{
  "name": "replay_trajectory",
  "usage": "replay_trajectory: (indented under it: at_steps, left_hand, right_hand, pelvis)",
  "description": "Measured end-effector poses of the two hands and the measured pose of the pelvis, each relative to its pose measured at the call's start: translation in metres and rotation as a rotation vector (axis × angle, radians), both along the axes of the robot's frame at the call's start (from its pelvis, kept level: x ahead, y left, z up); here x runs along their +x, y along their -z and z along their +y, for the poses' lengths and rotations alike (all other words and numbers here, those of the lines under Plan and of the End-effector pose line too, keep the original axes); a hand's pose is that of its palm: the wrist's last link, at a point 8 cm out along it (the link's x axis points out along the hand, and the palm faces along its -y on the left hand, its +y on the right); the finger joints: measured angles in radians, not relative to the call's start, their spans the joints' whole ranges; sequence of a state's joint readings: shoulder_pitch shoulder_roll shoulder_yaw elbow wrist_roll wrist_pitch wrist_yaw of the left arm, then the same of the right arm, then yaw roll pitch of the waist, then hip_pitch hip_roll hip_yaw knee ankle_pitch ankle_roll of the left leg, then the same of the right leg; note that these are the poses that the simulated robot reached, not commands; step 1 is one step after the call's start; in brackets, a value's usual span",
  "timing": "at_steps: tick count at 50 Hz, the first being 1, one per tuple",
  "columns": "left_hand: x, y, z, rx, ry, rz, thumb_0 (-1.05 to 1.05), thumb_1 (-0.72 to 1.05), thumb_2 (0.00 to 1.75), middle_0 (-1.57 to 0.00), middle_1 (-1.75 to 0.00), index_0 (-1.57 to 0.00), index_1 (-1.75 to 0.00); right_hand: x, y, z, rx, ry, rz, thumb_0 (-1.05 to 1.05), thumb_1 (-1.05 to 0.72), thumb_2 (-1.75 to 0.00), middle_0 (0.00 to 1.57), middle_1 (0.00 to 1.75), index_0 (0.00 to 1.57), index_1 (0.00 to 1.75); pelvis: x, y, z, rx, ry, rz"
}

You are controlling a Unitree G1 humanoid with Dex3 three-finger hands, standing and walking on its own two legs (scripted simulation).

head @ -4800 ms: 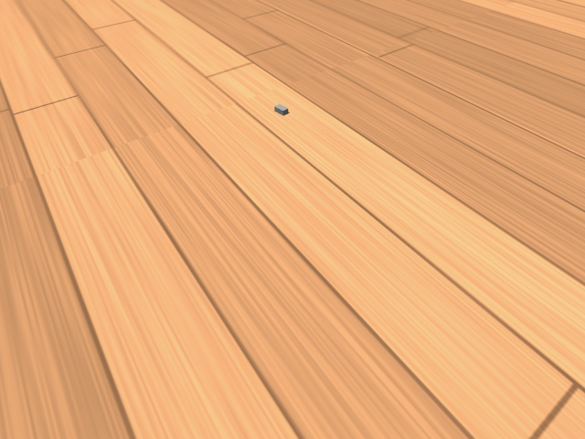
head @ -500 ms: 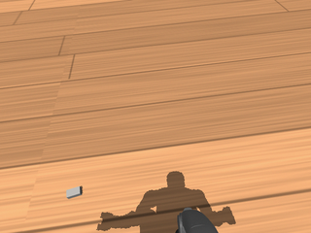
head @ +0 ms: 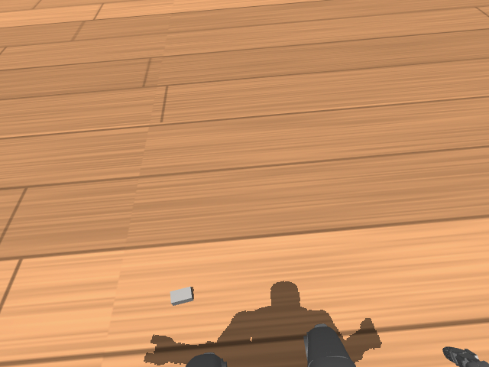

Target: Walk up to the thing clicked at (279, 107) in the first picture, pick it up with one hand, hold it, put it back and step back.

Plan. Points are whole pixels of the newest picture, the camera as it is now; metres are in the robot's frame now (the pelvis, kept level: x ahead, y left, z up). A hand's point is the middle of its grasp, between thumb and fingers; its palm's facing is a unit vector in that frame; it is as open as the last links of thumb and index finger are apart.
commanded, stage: walk up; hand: left
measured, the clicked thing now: (181, 296) +0.48 +0.29 -0.70
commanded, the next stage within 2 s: none
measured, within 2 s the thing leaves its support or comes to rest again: neither
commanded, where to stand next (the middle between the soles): +0.08 +0.09 m, yaw -6 degrees
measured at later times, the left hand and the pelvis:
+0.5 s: hand out of the picture +0.08 +0.48 -0.12, palm faces -0.04 -0.87 -0.49, open 7.4 cm; pelvis +0.01 +0.18 +0.01, yaw -2 degrees
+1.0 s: hand out of the picture +0.17 +0.40 -0.12, palm faces -0.17 -0.93 -0.32, open 7.4 cm; pelvis +0.01 +0.17 +0.03, yaw -7 degrees
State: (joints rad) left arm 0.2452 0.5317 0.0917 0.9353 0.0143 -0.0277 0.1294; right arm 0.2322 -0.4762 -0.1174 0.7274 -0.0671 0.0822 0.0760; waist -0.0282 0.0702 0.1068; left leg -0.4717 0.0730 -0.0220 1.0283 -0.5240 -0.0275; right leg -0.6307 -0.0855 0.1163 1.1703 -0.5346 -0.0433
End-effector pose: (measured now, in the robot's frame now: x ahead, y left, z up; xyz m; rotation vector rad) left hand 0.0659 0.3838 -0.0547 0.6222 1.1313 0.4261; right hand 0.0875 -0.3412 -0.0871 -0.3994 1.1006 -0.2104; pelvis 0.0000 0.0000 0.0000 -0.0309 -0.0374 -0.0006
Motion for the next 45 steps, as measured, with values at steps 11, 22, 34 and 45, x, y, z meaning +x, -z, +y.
replay_trajectory:
  at_steps: [11,22,34,45]
  left_hand:
    - [-0.004,0.003,0.02,-0.127,0.066,0.038,0.0,0.9,0.9,-0.21,-0.3,-0.21,-0.3]
    - [-0.006,0.012,0.113,-0.175,0.051,0.022,0.01,0.9,0.9,-0.21,-0.3,-0.21,-0.3]
    - [0.047,0.03,0.143,-0.302,0.065,0.055,0.01,0.91,0.9,-0.2,-0.3,-0.2,-0.3]
    - [0.095,0.036,0.085,-0.364,0.176,0.032,0.01,0.91,0.9,-0.2,-0.3,-0.2,-0.3]
  right_hand:
    - [-0.037,0.011,0.094,0.075,0.047,0.124,0.0,-0.9,-0.9,0.21,0.3,0.2,0.3]
    - [-0.024,0.011,0.18,0.05,0.052,0.049,0.0,-0.91,-0.9,0.21,0.3,0.2,0.3]
    - [-0.047,-0.037,0.218,-0.062,0.116,0.063,0.0,-0.9,-0.9,0.21,0.3,0.2,0.3]
    - [-0.079,-0.038,0.175,-0.111,0.182,0.128,0.0,-0.9,-0.9,0.21,0.3,0.2,0.3]
  pelvis:
    - [0.004,-0.017,0.069,0.002,0.024,-0.001]
    - [0.002,-0.011,0.163,0.046,0.027,-0.011]
    - [0.015,-0.034,0.196,0.011,0.073,0.002]
    - [0.015,-0.031,0.175,0.0,0.113,0.009]
